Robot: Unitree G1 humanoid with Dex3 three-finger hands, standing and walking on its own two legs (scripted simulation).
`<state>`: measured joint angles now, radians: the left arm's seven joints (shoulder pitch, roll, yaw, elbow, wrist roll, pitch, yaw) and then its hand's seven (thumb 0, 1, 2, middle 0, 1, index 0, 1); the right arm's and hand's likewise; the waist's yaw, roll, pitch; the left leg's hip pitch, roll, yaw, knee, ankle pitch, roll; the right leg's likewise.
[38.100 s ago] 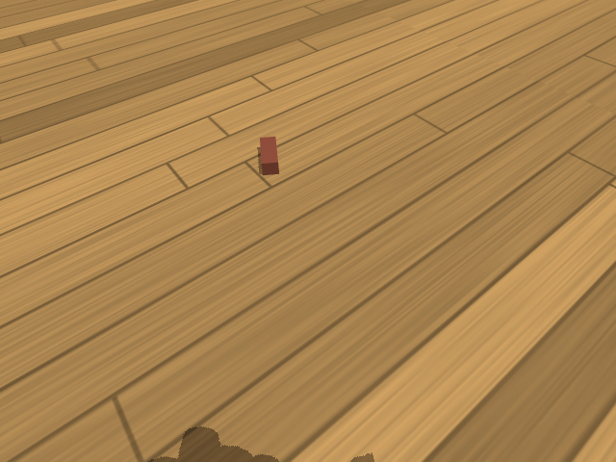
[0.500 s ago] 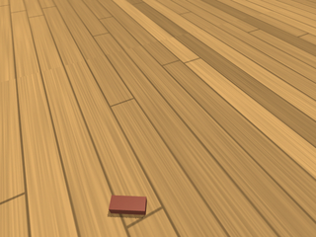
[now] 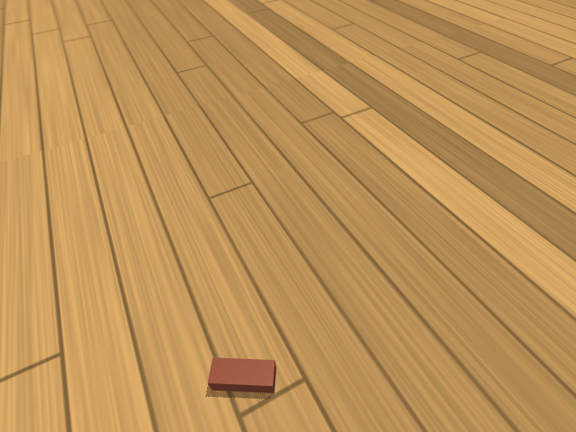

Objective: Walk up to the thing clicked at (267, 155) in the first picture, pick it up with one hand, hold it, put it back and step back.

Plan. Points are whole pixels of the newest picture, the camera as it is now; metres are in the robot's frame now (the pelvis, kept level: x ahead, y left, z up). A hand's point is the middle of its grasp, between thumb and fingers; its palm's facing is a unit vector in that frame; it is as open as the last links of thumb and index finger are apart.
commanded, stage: stand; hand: left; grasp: from above
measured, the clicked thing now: (243, 375) +0.44 +0.20 -0.75
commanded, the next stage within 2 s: step back in 1.64 s
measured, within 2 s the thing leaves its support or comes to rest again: neither
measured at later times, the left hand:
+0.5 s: hand out of the picture +0.08 +0.23 -0.16, palm faces +0.03 -0.95 -0.32, open 7.3 cm
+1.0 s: hand out of the picture +0.11 +0.23 -0.15, palm faces +0.02 -0.94 -0.34, open 7.3 cm
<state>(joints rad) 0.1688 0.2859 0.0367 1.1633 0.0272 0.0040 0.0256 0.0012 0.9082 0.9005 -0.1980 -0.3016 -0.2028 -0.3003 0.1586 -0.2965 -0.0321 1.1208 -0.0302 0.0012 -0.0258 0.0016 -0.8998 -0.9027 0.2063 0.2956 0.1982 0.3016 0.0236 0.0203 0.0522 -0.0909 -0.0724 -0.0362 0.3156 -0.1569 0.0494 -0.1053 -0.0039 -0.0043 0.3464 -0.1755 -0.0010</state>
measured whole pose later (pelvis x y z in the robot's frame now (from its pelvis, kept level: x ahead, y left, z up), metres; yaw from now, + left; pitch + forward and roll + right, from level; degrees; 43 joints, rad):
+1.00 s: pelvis +0.03 -0.02 +0.00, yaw +0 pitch -2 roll +0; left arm 0.08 0.31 0.04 1.16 0.01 -0.01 0.01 0.00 0.91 0.90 -0.20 -0.30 -0.20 -0.30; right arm 0.11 -0.33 -0.01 1.13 -0.02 -0.01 -0.02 0.00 -0.90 -0.90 0.21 0.30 0.20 0.30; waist 0.01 0.02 0.05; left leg -0.06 -0.04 -0.04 0.29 -0.18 0.02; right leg -0.07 0.03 -0.01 0.29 -0.19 -0.03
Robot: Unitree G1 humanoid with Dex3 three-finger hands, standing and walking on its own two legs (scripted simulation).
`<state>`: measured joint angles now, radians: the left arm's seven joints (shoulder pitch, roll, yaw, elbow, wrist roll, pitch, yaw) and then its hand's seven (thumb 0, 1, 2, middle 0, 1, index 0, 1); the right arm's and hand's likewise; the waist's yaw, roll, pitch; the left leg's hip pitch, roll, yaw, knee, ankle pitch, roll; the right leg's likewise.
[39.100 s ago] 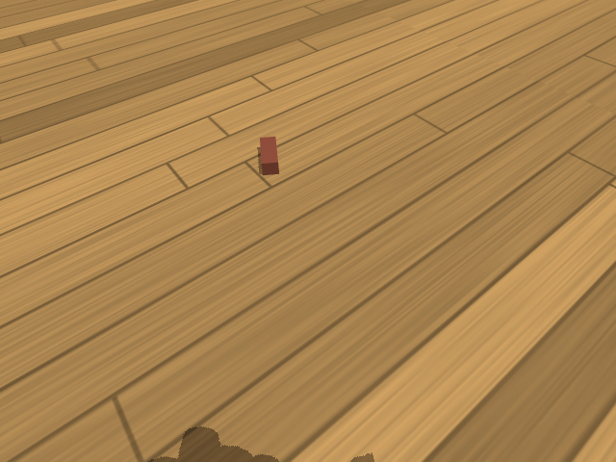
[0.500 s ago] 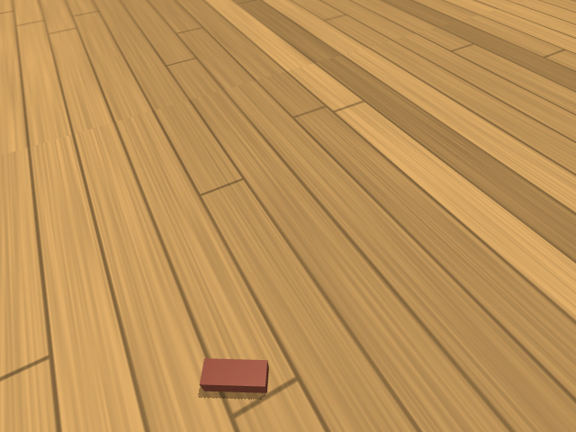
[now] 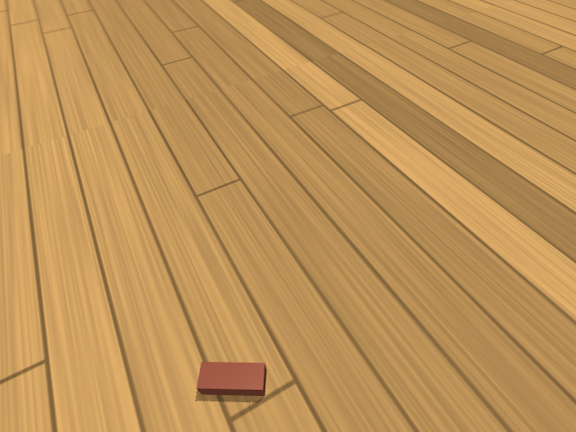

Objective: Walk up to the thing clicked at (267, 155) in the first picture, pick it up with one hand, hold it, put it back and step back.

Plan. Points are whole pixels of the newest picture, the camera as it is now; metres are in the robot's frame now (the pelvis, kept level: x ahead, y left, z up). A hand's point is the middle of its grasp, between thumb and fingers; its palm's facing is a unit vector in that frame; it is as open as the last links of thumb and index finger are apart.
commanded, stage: stand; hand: left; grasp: from above
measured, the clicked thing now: (233, 378) +0.41 +0.22 -0.75
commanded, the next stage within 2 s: step back in 0.64 s
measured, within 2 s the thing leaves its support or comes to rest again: neither
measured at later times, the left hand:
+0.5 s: hand out of the picture +0.08 +0.24 -0.15, palm faces +0.01 -0.94 -0.34, open 7.3 cm
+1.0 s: hand out of the picture +0.08 +0.30 -0.18, palm faces -0.05 -0.93 -0.37, open 7.3 cm
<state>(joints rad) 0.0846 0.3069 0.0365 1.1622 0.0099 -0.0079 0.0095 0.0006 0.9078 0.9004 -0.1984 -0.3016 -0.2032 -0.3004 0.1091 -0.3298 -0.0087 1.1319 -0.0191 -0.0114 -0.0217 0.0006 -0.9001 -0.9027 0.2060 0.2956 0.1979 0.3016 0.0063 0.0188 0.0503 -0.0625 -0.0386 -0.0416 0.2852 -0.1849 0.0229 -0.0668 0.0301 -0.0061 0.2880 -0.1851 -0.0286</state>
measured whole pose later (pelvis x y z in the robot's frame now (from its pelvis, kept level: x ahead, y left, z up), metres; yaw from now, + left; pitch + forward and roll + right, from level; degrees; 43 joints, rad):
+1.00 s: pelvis -0.07 +0.04 -0.02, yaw -1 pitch -1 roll +0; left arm 0.04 0.40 0.05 0.89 0.02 0.05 0.01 0.00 0.91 0.90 -0.20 -0.30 -0.20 -0.30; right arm 0.13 -0.39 -0.07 0.96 -0.03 0.04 -0.01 0.00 -0.90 -0.90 0.21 0.30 0.20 0.30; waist -0.01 -0.05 0.18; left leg -0.23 -0.04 -0.04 0.57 -0.32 0.02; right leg -0.36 -0.02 0.03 0.62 -0.24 0.01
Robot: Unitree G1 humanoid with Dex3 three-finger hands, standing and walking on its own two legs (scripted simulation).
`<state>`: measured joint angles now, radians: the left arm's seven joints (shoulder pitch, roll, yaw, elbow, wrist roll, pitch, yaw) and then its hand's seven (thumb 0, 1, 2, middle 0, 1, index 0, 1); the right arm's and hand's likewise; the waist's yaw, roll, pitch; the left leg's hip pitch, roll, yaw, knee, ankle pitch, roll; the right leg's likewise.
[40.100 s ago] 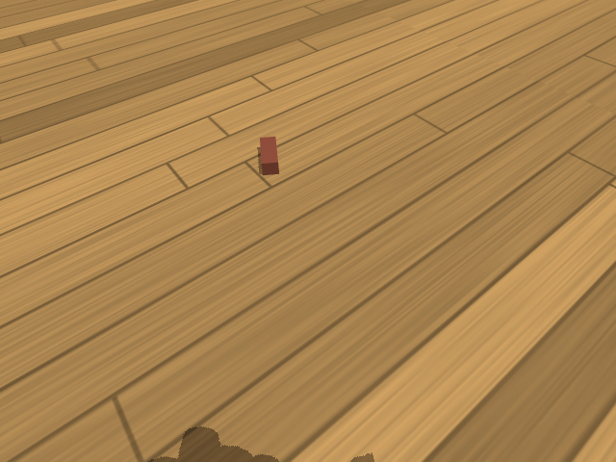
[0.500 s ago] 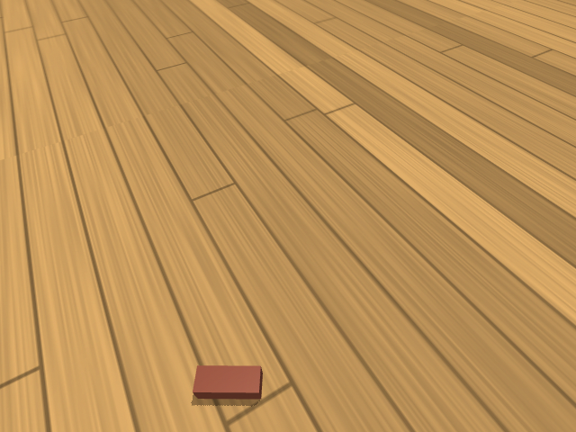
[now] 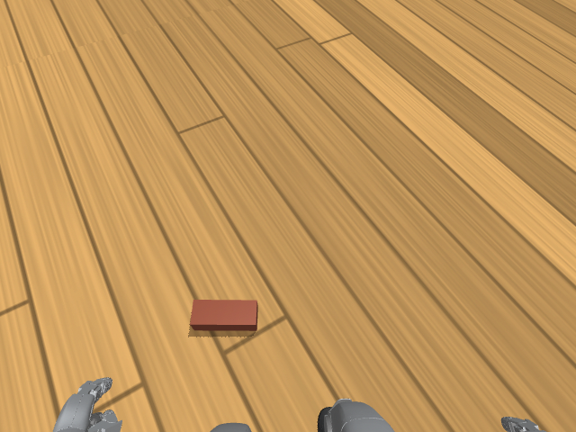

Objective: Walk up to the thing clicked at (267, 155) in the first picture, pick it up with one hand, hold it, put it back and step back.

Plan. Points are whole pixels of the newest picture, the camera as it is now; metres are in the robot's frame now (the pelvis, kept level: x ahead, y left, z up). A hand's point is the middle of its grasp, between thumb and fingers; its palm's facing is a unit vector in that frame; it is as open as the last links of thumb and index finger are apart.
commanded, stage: step back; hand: left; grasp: from above
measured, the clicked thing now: (225, 315) +0.47 +0.19 -0.72
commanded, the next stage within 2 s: none
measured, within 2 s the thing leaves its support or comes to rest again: neither
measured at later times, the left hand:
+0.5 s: hand out of the picture +0.00 +0.25 -0.15, palm faces -0.12 -0.91 -0.41, open 7.3 cm
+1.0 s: hand out of the picture -0.13 +0.26 -0.14, palm faces -0.02 -0.93 -0.35, open 7.3 cm
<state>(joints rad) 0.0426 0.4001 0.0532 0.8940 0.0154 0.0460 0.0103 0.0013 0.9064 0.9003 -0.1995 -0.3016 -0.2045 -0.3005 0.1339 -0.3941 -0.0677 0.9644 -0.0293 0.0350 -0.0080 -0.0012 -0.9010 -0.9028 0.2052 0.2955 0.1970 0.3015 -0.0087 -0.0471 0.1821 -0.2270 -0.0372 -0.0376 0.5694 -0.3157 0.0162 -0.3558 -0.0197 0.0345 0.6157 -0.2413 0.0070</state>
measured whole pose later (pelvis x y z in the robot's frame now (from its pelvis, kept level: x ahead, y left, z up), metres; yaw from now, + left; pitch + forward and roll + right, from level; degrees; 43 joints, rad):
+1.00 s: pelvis -0.26 +0.00 +0.01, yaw -2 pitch -2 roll -1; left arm 0.14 0.39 0.09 0.80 0.01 0.07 0.00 0.00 0.91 0.90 -0.20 -0.30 -0.20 -0.30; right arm 0.19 -0.36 -0.04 0.87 -0.04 0.03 -0.01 0.00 -0.90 -0.90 0.21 0.30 0.20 0.30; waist 0.00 -0.03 0.16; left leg -0.28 0.00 -0.04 0.58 -0.27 0.02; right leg -0.48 0.13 0.14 1.18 -0.50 -0.01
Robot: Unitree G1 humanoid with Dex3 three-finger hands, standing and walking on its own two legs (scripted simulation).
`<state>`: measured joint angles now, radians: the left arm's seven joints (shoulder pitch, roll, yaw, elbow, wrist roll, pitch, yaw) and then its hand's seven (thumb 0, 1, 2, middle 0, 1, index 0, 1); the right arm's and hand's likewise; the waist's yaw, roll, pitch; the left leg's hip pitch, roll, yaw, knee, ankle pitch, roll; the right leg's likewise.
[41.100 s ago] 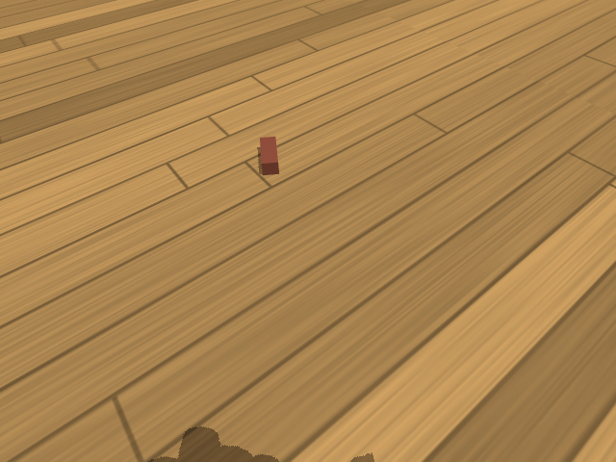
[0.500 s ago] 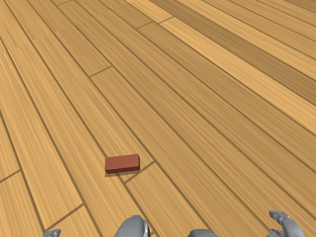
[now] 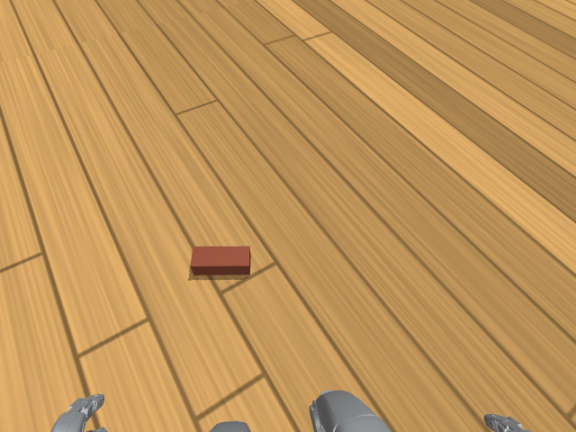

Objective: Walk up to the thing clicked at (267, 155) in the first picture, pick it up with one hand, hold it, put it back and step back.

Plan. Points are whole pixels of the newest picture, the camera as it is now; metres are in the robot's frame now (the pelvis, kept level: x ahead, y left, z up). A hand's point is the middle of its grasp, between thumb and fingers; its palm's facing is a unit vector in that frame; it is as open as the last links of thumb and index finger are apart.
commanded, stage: step back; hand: left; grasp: from above
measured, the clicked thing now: (221, 260) +0.73 +0.22 -0.73
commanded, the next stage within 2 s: stand in 1.96 s
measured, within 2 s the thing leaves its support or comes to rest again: neither
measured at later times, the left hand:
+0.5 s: hand out of the picture -0.07 +0.24 -0.15, palm faces +0.02 -0.90 -0.43, open 7.4 cm
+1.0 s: hand out of the picture -0.28 +0.21 -0.14, palm faces +0.02 -0.90 -0.43, open 7.3 cm
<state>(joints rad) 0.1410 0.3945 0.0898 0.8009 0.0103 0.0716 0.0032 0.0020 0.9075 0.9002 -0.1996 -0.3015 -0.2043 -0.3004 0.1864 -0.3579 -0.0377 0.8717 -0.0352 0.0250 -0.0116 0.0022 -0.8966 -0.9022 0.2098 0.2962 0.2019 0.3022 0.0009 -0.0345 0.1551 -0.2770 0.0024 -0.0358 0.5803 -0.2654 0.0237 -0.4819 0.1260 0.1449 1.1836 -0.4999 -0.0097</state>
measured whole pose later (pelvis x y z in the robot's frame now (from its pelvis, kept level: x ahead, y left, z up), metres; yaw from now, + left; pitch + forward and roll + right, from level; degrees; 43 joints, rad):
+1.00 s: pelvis -0.33 -0.07 +0.00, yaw +0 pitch -2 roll +1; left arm 0.23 0.36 0.07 0.94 0.04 0.00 -0.01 0.00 0.90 0.90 -0.20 -0.30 -0.21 -0.30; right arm 0.19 -0.42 -0.06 0.93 -0.02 0.05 0.00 0.00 -0.90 -0.90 0.21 0.30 0.20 0.30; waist 0.04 0.04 0.09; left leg -0.45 -0.07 -0.14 1.00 -0.43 -0.01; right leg -0.26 0.00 0.02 0.62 -0.33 -0.03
